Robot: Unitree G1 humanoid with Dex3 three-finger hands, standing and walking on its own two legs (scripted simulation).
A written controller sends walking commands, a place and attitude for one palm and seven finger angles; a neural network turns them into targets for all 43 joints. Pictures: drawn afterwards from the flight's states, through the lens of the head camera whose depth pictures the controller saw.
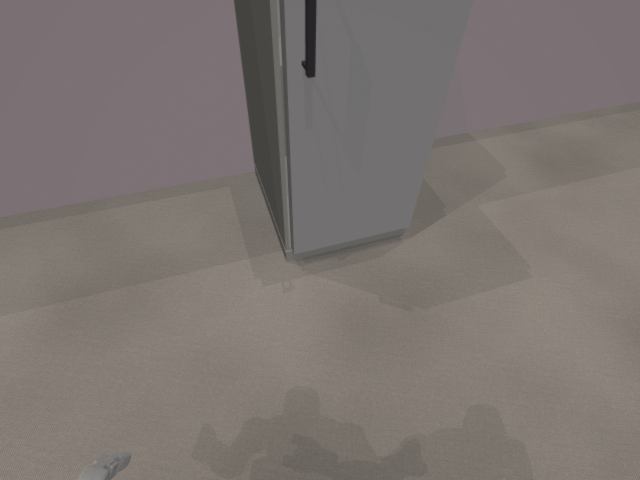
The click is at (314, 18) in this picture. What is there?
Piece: fridge door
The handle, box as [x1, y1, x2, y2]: [302, 0, 315, 77]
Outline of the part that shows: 315,0 305,0 305,60 302,61 302,65 306,70 306,75 308,77 314,76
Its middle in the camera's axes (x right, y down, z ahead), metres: -0.03 -0.51 +0.83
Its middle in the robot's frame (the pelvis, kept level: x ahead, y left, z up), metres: +0.99 +0.09 +0.20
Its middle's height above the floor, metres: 0.97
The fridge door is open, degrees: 0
